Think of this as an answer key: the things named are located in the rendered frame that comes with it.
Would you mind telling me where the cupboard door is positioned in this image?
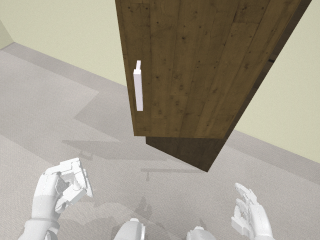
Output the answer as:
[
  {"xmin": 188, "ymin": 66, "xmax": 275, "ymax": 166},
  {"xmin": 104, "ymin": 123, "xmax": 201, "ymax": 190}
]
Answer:
[{"xmin": 115, "ymin": 0, "xmax": 301, "ymax": 139}]

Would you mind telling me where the right robot hand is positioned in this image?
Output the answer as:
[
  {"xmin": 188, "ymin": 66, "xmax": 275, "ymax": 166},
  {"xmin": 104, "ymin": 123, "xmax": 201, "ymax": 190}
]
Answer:
[{"xmin": 231, "ymin": 183, "xmax": 273, "ymax": 240}]

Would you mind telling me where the right robot shin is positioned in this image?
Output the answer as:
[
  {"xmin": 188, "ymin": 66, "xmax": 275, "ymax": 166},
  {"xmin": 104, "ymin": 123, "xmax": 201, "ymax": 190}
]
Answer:
[{"xmin": 194, "ymin": 226, "xmax": 204, "ymax": 230}]

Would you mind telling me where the robot left forearm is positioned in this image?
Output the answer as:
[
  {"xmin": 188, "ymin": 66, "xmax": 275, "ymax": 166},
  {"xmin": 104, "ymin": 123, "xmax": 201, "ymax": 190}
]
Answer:
[{"xmin": 18, "ymin": 218, "xmax": 60, "ymax": 240}]

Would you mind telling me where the handle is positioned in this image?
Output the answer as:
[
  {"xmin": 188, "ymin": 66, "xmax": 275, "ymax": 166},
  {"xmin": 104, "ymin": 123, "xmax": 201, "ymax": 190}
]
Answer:
[{"xmin": 133, "ymin": 60, "xmax": 143, "ymax": 111}]

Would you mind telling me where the robot right thigh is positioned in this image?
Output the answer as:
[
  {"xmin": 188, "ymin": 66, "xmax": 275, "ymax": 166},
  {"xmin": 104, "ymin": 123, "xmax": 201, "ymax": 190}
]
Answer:
[{"xmin": 186, "ymin": 229, "xmax": 216, "ymax": 240}]

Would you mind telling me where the left robot hand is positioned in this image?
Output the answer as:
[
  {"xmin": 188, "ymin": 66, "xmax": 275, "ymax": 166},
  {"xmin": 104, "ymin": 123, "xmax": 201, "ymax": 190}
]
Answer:
[{"xmin": 31, "ymin": 157, "xmax": 94, "ymax": 221}]

